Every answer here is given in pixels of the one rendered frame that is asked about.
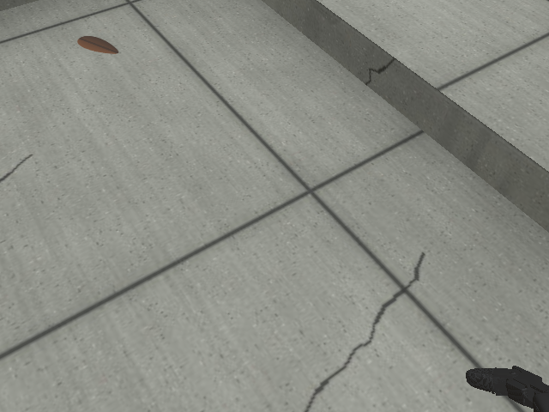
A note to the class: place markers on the robot right hand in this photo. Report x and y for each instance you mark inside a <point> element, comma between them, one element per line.
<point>518,384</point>

